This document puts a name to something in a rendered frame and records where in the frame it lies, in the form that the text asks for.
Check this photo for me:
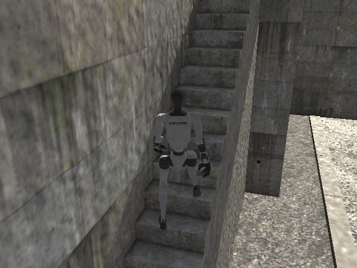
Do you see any robot left shin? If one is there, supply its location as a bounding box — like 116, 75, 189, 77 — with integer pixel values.
159, 183, 167, 222

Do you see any robot left forearm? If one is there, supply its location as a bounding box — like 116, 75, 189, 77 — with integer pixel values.
153, 136, 161, 149

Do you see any robot right upper arm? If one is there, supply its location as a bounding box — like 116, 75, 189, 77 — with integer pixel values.
190, 113, 204, 145

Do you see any robot right forearm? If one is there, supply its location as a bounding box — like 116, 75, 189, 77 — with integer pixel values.
198, 137, 209, 164

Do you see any robot torso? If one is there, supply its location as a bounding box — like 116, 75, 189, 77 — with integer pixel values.
165, 111, 191, 168

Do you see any robot left upper arm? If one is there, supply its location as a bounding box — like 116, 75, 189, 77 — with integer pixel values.
155, 113, 166, 143

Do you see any robot left hand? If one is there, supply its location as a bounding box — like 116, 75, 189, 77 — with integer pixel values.
154, 144, 167, 153

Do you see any robot right hand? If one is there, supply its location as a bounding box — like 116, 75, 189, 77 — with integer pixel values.
198, 162, 211, 178

